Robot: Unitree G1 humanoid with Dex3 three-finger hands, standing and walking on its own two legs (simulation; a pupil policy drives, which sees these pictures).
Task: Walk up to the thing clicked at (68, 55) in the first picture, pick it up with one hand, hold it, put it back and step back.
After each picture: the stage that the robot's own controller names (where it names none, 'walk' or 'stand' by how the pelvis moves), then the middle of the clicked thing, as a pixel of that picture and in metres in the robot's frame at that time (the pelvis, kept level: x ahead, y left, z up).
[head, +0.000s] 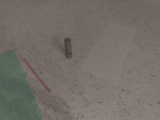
stand; (68, 48) +1.25 +0.16 -0.65
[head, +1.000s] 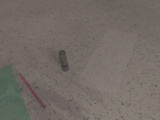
walk; (63, 61) +1.12 +0.30 -0.64
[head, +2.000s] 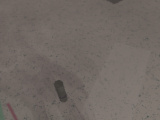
walk; (61, 91) +0.70 +0.27 -0.64
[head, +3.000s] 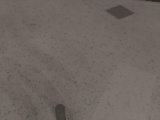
walk; (60, 116) +0.51 +0.17 -0.63
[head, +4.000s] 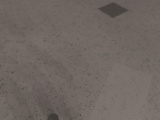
stand; out of the picture +0.44 +0.20 -0.65
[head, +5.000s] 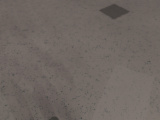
stand; out of the picture +0.43 +0.20 -0.65
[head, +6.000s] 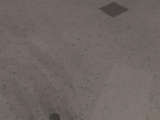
stand; out of the picture +0.45 +0.21 -0.66
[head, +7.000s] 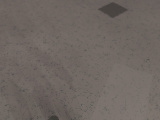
stand; out of the picture +0.43 +0.21 -0.66
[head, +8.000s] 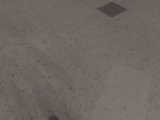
go down; out of the picture +0.43 +0.21 -0.66
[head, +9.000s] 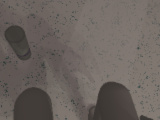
go down; (20, 45) +0.51 +0.22 -0.29
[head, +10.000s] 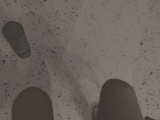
go down; (19, 43) +0.52 +0.22 -0.26
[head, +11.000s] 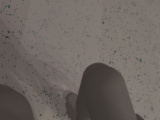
close in; out of the picture +0.51 +0.27 -0.17
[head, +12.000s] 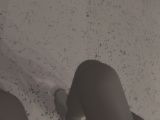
close; out of the picture +0.50 +0.29 -0.17
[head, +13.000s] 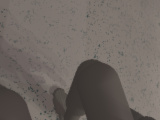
lift; out of the picture +0.45 +0.25 -0.18
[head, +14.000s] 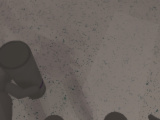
lift; (27, 76) +0.35 +0.17 +0.04
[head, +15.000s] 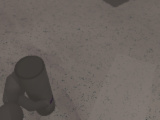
hold; (39, 90) +0.31 +0.15 +0.06
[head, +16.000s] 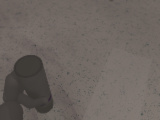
hold; (38, 88) +0.32 +0.15 +0.03
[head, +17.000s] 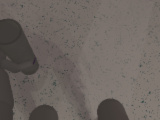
crouch; (20, 53) +0.44 +0.18 -0.03
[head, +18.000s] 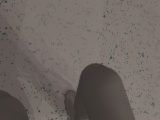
lower; out of the picture +0.48 +0.25 -0.15
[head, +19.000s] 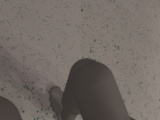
lower; out of the picture +0.48 +0.28 -0.18
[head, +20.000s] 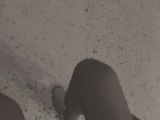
lower; out of the picture +0.48 +0.28 -0.18
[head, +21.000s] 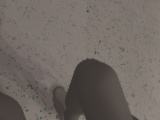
lower; out of the picture +0.48 +0.27 -0.17
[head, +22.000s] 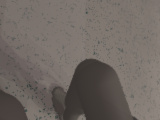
loosen; out of the picture +0.47 +0.26 -0.18
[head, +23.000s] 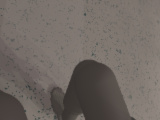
withdraw; out of the picture +0.48 +0.25 -0.19
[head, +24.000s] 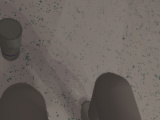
stand; (10, 43) +0.48 +0.21 -0.21
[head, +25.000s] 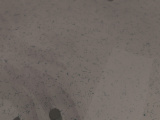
stand; out of the picture +0.42 +0.16 -0.57
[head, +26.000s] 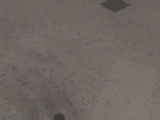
stand; out of the picture +0.43 +0.16 -0.60
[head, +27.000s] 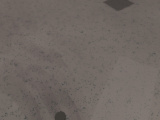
stand; out of the picture +0.43 +0.16 -0.60
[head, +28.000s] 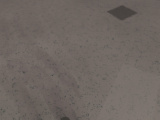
walk; out of the picture +0.44 +0.16 -0.65
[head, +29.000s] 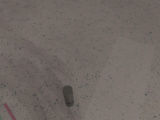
walk; (68, 96) +0.56 +0.13 -0.63
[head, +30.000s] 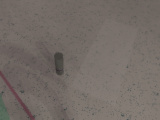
walk; (59, 64) +0.81 +0.16 -0.63
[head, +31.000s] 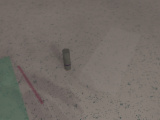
stand; (66, 59) +1.08 +0.20 -0.64
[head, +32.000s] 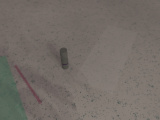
stand; (64, 59) +1.07 +0.19 -0.66
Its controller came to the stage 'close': yes
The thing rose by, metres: 0.69
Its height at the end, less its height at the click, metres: +0.00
